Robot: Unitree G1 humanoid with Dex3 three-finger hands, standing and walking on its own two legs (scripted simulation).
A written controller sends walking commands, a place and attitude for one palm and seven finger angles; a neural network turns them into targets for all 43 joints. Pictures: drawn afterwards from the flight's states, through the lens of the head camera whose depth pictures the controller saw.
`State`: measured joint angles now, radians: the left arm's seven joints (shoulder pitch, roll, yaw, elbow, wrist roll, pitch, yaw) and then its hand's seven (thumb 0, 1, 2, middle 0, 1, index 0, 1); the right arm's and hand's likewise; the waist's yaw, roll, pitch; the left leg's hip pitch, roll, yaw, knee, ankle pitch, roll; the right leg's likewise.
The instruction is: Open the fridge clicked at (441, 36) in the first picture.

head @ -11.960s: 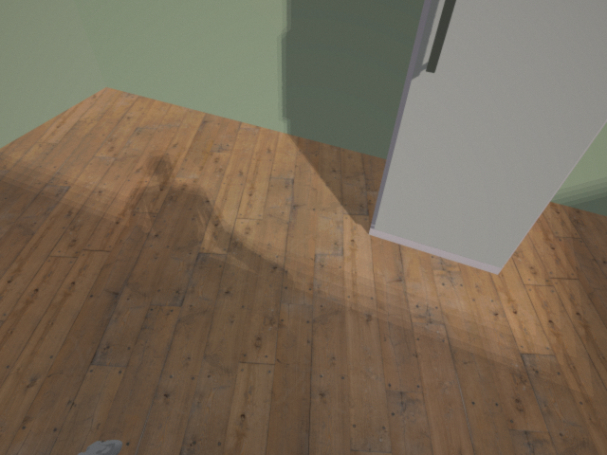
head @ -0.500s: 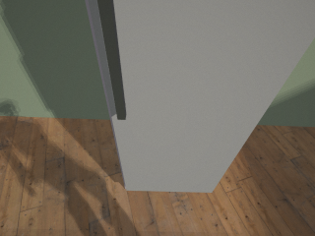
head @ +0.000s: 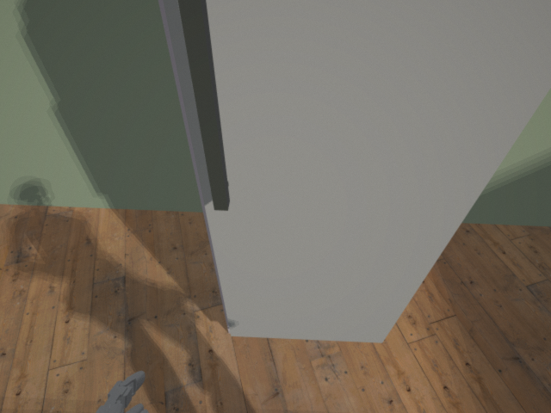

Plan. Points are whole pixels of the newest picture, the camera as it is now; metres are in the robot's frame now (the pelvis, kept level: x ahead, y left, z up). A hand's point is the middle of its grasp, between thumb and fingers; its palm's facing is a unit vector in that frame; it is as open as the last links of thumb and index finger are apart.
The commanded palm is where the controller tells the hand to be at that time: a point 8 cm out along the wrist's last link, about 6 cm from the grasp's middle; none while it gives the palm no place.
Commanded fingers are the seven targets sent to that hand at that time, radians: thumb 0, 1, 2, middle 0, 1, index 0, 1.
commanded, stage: raise the hand to about handle height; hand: left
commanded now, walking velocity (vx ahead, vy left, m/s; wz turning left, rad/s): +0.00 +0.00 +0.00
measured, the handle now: (206, 70) +0.46 +0.13 +0.28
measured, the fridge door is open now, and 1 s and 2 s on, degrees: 0 0 0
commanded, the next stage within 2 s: move the hooked fingers beside the handle in 1.98 s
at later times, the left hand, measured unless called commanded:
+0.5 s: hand (127, 371) +0.16 +0.19 +0.06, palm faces +0.15 -0.98 -0.10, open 9.8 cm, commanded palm +0.14 +0.25 +0.05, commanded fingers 0.00 0.15 0.58 -0.25 -0.78 -0.25 -0.78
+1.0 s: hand (95, 290) +0.22 +0.23 +0.12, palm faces +0.04 -0.99 -0.10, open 12.7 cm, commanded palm +0.19 +0.29 +0.14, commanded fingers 0.00 -0.43 0.33 -0.29 -1.15 -0.29 -1.15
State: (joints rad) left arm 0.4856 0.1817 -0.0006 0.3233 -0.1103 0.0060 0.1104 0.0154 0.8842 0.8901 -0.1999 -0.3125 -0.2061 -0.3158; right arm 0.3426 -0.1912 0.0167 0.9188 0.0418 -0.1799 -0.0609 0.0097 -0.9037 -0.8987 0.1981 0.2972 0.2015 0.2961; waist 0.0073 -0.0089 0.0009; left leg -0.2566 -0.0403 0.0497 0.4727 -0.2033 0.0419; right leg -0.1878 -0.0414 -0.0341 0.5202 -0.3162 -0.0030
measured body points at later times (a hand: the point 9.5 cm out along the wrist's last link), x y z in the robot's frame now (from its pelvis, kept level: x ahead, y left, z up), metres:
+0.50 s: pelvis -0.01 -0.04 -0.04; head +0.00 -0.03 +0.41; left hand +0.14 +0.24 +0.07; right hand +0.21 -0.26 -0.10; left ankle +0.03 +0.09 -0.74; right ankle -0.02 -0.13 -0.74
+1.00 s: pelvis -0.01 -0.01 -0.01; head -0.02 -0.01 +0.44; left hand +0.22 +0.29 +0.13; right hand +0.17 -0.26 -0.07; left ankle +0.03 +0.09 -0.74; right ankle -0.02 -0.13 -0.74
